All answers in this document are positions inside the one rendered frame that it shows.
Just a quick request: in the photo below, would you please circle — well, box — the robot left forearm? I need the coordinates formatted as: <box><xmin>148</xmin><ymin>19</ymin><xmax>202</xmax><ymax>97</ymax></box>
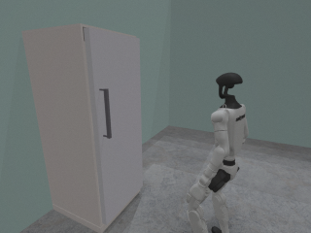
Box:
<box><xmin>198</xmin><ymin>147</ymin><xmax>225</xmax><ymax>189</ymax></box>

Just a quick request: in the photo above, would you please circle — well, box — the robot left thigh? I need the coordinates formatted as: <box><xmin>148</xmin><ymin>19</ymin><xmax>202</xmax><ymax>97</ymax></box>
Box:
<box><xmin>188</xmin><ymin>170</ymin><xmax>226</xmax><ymax>219</ymax></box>

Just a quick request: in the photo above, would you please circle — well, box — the fridge door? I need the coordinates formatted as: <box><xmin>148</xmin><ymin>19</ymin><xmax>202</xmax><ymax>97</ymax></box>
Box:
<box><xmin>84</xmin><ymin>27</ymin><xmax>143</xmax><ymax>225</ymax></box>

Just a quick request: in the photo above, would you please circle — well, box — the left robot hand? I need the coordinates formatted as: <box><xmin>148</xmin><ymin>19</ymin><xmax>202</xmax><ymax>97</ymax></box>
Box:
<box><xmin>186</xmin><ymin>183</ymin><xmax>206</xmax><ymax>211</ymax></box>

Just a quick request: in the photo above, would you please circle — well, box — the robot right thigh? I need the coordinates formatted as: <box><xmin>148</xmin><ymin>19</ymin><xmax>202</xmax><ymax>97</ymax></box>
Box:
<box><xmin>212</xmin><ymin>167</ymin><xmax>240</xmax><ymax>206</ymax></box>

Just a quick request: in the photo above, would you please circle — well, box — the robot right upper arm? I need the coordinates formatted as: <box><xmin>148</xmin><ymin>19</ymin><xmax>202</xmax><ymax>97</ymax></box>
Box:
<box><xmin>240</xmin><ymin>104</ymin><xmax>249</xmax><ymax>140</ymax></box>

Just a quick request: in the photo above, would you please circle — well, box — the robot thigh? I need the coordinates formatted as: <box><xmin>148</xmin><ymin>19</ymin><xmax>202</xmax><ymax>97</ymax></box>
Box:
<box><xmin>188</xmin><ymin>170</ymin><xmax>226</xmax><ymax>219</ymax></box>
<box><xmin>212</xmin><ymin>167</ymin><xmax>240</xmax><ymax>206</ymax></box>

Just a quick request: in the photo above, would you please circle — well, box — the handle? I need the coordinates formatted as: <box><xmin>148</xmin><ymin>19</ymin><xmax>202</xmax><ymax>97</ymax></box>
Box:
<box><xmin>99</xmin><ymin>88</ymin><xmax>112</xmax><ymax>139</ymax></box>

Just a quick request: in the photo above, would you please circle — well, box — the robot left upper arm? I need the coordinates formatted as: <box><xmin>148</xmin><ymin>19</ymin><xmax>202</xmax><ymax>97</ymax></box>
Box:
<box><xmin>211</xmin><ymin>109</ymin><xmax>230</xmax><ymax>158</ymax></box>

